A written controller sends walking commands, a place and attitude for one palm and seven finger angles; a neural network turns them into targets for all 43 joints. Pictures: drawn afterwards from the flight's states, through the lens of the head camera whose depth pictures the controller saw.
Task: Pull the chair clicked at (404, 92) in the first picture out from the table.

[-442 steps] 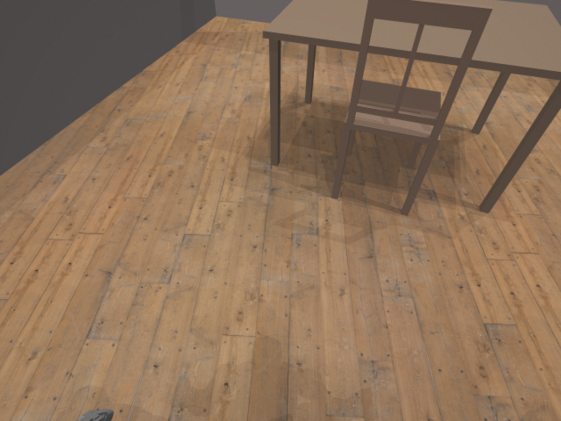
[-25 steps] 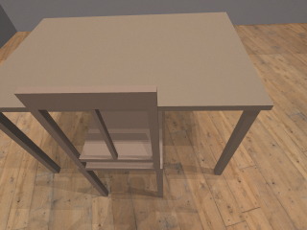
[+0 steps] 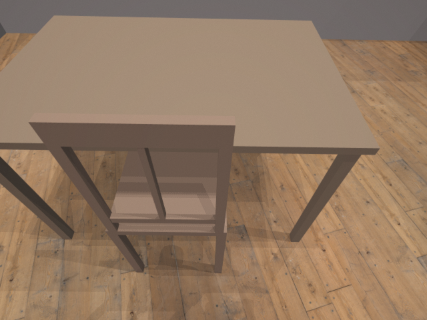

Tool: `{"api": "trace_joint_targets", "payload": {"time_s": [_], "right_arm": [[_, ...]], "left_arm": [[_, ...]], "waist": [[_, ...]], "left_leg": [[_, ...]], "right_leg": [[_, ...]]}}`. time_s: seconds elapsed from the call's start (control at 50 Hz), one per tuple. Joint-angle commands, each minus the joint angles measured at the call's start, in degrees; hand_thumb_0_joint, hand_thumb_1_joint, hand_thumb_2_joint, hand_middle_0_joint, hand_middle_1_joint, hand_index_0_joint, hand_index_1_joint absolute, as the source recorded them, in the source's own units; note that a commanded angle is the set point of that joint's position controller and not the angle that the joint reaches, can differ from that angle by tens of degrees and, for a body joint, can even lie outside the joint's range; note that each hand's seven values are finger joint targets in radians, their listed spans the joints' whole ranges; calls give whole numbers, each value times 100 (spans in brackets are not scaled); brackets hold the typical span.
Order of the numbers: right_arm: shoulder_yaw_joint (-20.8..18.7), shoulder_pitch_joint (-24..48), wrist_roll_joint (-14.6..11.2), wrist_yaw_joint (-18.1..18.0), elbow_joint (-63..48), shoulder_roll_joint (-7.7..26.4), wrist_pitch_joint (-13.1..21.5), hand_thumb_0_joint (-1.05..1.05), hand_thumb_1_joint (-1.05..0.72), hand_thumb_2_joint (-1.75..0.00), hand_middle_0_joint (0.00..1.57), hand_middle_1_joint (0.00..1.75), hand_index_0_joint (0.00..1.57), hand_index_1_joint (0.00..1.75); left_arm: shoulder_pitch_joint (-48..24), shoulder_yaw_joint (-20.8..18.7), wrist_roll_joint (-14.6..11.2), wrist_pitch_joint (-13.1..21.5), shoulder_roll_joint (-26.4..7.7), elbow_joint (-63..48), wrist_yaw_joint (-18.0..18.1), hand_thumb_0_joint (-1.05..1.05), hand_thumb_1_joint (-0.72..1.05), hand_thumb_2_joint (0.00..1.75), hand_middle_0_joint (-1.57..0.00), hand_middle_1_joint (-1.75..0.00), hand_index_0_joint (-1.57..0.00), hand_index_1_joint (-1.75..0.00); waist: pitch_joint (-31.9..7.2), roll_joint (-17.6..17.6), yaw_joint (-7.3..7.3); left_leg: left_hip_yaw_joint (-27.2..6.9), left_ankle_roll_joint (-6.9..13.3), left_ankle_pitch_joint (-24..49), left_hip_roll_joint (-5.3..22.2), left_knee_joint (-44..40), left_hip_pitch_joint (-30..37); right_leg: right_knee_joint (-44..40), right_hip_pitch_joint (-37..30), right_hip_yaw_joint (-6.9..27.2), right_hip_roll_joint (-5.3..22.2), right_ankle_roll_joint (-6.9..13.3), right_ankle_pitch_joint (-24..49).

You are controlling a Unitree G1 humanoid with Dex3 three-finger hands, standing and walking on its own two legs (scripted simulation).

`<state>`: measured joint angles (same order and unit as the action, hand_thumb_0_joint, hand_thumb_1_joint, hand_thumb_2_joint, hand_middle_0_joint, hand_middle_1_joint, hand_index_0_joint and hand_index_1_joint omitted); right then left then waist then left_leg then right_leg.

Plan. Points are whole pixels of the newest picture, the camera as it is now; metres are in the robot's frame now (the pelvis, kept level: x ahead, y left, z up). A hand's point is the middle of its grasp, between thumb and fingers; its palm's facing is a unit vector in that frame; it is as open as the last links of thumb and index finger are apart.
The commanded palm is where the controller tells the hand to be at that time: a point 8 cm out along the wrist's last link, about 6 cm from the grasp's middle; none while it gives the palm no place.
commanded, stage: look again from close up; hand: left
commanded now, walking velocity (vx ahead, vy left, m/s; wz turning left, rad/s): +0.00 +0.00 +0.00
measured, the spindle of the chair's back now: (154, 186) +0.42 +0.18 -0.07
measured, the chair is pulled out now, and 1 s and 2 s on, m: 0.00 0.00 0.00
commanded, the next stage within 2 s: raise the hand toward the chair's back in 0.44 s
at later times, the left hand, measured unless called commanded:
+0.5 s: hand out of the picture +0.00 +0.18 -0.17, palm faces -0.02 -0.98 -0.22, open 7.4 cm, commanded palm none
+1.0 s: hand out of the picture +0.11 +0.17 -0.07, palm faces +0.09 -1.00 +0.00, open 9.5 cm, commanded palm +0.10 +0.23 -0.06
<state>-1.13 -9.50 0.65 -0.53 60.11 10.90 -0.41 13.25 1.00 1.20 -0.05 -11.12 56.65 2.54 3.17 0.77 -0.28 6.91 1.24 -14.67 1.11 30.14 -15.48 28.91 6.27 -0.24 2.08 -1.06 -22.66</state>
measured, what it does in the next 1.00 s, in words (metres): lowers itself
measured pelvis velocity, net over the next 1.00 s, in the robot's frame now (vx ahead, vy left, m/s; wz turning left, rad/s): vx -0.08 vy -0.04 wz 0.06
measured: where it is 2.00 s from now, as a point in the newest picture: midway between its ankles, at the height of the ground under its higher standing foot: outside the picture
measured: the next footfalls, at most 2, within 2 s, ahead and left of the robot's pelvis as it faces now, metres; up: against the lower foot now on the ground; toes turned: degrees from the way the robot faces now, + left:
none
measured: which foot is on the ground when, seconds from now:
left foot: down 0.00-1.00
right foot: down 0.00-1.00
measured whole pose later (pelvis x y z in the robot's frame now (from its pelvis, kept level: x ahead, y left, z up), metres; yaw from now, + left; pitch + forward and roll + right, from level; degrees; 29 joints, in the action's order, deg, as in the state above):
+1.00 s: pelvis -0.08 -0.04 -0.10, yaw +3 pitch +13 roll -1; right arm -3.7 -6.1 -1.2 -2.0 28.8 16.9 13.3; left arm 21.0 -10.6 -15.5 26.8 -11.3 9.6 -19.5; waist -9.1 0.5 -1.9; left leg -0.7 -1.1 -22.7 3.9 68.2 -58.3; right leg 71.3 47.4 -6.3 0.3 3.0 -36.7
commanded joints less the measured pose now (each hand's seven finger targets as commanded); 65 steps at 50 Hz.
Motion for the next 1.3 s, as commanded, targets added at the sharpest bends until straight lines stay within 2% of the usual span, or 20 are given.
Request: {"api": "trace_joint_targets", "payload": {"time_s": [0.0,0.48,0.5,0.52,0.54,0.56,0.58,0.6,0.64,0.66,0.72,0.74,0.8,0.84,0.9,0.94,1.0,1.06,1.16,1.28], "right_arm": [[-104,-196,3,-36,-203,709,127,0,-90,-90,20,30,20,30],[-37,-542,-36,-50,327,483,153,0,-90,-90,20,30,20,30],[-34,-562,-39,-52,343,476,154,0,-90,-90,20,30,20,30],[-37,-294,-43,-33,-136,676,194,0,-90,-90,20,30,20,30],[-468,104,-103,-529,-1784,1550,861,0,-90,-90,20,30,20,30],[-47,-314,-91,-592,-1670,1071,1514,0,-90,-90,20,30,20,30],[-35,-463,-138,-447,-1547,760,1760,0,-90,-90,20,30,20,30],[-62,-343,-266,-351,-1753,894,1785,0,-90,-90,20,30,20,30],[-256,-185,-153,-261,-2009,1093,1774,0,-90,-90,20,30,20,30],[-311,-216,-94,-199,-2164,1200,1743,0,-90,-90,20,30,20,30],[-401,162,15,-7,-2677,1149,1738,0,-90,-90,20,30,20,30],[-435,219,-27,79,-2795,1126,1749,0,-90,-90,20,30,20,30],[-464,477,-58,140,-3272,1147,1789,0,-90,-90,20,30,20,30],[-438,609,-139,93,-3573,1147,1689,0,-90,-90,20,30,20,30],[-343,591,-210,-81,-3991,1079,1646,0,-90,-90,20,30,20,30],[-290,346,-200,-242,-3943,1036,1616,0,-90,-90,20,30,20,30],[-165,181,-212,-424,-3793,952,1660,0,-90,-90,20,30,20,30],[-61,170,-228,-535,-3581,958,1753,0,-90,-90,20,30,20,30],[-42,235,-219,-521,-3457,900,1786,0,-90,-90,20,30,20,30],[-152,229,-171,-428,-3362,820,1780,0,-90,-90,20,30,20,30]], "left_arm": [[386,-136,-15,83,-702,-147,45,0,90,90,-20,-30,-20,-30],[726,-58,-37,111,-500,241,50,0,90,90,-20,-30,-20,-30],[715,-53,-37,117,-488,254,52,0,90,90,-20,-30,-20,-30],[966,-111,66,207,-490,371,197,0,90,90,-20,-30,-20,-30],[-2890,-2045,-942,1137,-3026,-8134,370,0,88,89,-20,-30,-20,-30],[-489,-676,-510,922,-1472,-7139,413,0,85,88,-20,-29,-20,-29],[1197,-217,-688,300,-135,-5466,476,0,83,87,-19,-29,-19,-29],[830,41,-880,307,207,-5722,332,0,81,86,-19,-29,-19,-29],[619,-514,-901,663,-33,-4878,13,0,76,84,-19,-28,-19,-28],[868,-716,-979,1040,-96,-4428,-236,0,74,83,-18,-27,-18,-27],[2004,-1084,-1358,2426,40,-4106,-1273,0,67,80,-18,-26,-18,-26],[2146,-1255,-1434,2820,-79,-4008,-1633,0,64,79,-17,-26,-17,-26],[1280,-1794,-1768,3737,-696,-4418,-2486,0,57,76,-17,-25,-17,-25],[902,-1953,-1871,3560,-913,-4734,-2544,0,53,74,-16,-24,-16,-24],[-72,-1611,-1952,3247,-891,-6114,-2315,0,46,71,-16,-23,-16,-23],[-486,-1635,-1857,3174,-1177,-6822,-2085,0,41,69,-15,-22,-15,-22],[-622,-1354,-1699,3045,-1101,-7182,-1965,0,34,66,-14,-21,-14,-21],[-594,-1227,-1710,2761,-1033,-6741,-2051,0,27,63,-14,-20,-14,-20],[-50,-1574,-1841,2238,-1087,-6073,-2116,0,15,58,-13,-18,-13,-18],[398,-1838,-1868,2327,-1032,-6162,-1896,0,1,52,-11,-16,-11,-16]], "waist": [[-216,-102,17],[-125,12,26],[-129,77,39],[-43,108,13],[-2416,-1172,347],[-2817,-1905,-83],[-2179,-1244,88],[-1242,-514,134],[-35,801,378],[-37,1287,340],[-1183,1183,-210],[-1460,782,-366],[-1967,-2,-346],[-1907,-255,-348],[-2074,-378,-78],[-2151,-290,118],[-1974,-626,252],[-1726,-477,360],[-1978,-209,127],[-2324,3,-21]], "left_leg": [[-889,185,1389,572,-533,924],[-823,174,1294,568,-680,942],[-830,176,1343,564,-671,953],[-744,25,2160,714,447,584],[-593,-122,2274,-72,-33,2009],[-814,-238,3668,276,-509,2794],[-787,-179,4287,350,-474,2367],[-870,-69,3776,356,-340,1708],[-855,2,1248,165,185,142],[-843,0,577,10,515,-528],[-732,-103,875,-77,1519,-1459],[-689,-138,882,-112,1761,-1658],[-589,-149,196,-147,2574,-2366],[-557,-100,-399,-145,2799,-2788],[-621,17,-1150,-83,3003,-2896],[-661,73,-1184,16,3232,-2987],[-747,106,-1119,95,3296,-2889],[-853,127,-1112,122,3313,-3033],[-917,100,-846,79,3079,-3007],[-890,101,-169,71,2890,-2741]], "right_leg": [[-560,824,360,326,125,1299],[-739,843,430,394,161,1367],[-725,843,431,390,162,1430],[-881,854,577,552,138,2711],[-639,772,46,105,225,3755],[233,525,-91,-25,426,2734],[825,1035,-462,-172,282,1534],[703,1645,-517,-171,145,1099],[73,2359,-615,-178,137,889],[168,2677,-631,-200,133,882],[1565,3021,-619,-261,196,1444],[1878,3019,-508,-225,245,1595],[2576,3773,-193,-158,286,850],[2565,4055,35,-159,265,-52],[2215,4414,364,-144,203,-1406],[2062,4440,604,-185,170,-1675],[2016,4483,555,-213,212,-1630],[2001,4576,471,-247,186,-1547],[1962,4171,332,-227,161,-1264],[2205,3776,115,-213,108,-74]]}}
